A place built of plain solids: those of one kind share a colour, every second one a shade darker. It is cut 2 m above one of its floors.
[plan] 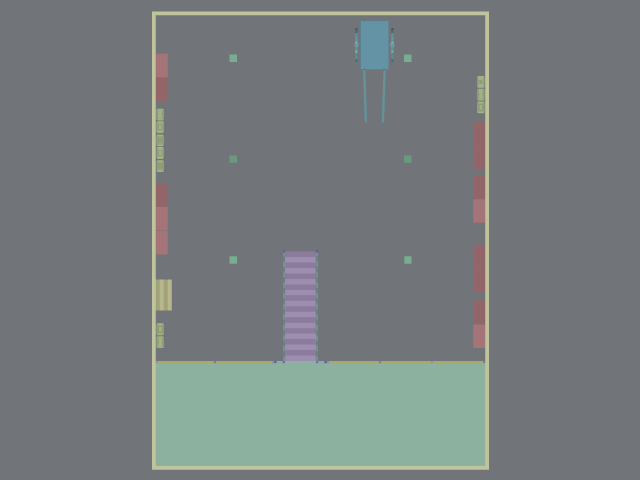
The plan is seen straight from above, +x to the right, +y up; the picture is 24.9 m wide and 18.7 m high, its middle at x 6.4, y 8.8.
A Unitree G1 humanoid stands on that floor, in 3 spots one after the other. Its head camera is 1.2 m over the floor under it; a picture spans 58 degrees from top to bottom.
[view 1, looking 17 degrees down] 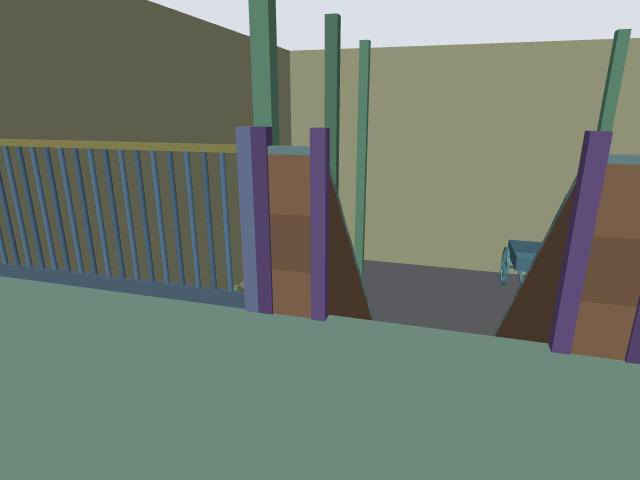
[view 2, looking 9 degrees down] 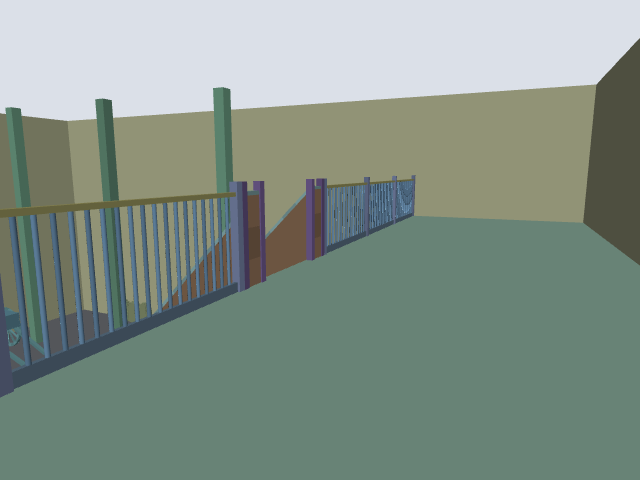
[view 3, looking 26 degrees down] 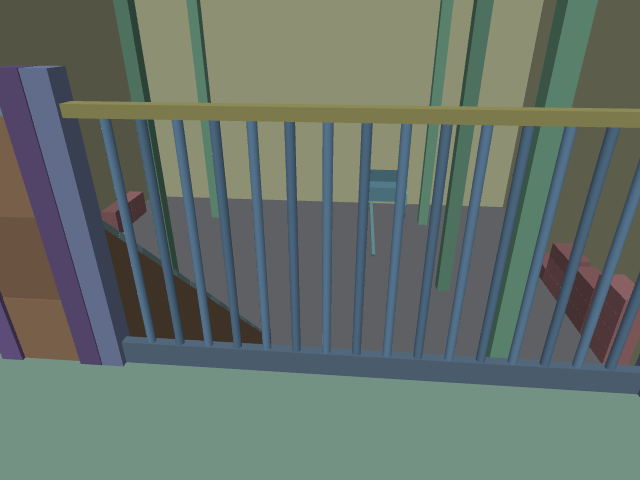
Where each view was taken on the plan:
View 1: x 5.64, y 1.79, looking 106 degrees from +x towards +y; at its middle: stair_guard_newel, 2.40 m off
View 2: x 1.00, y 1.54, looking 24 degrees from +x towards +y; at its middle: stair_guard_panel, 6.14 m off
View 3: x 7.64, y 2.75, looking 95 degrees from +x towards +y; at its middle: ground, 12.94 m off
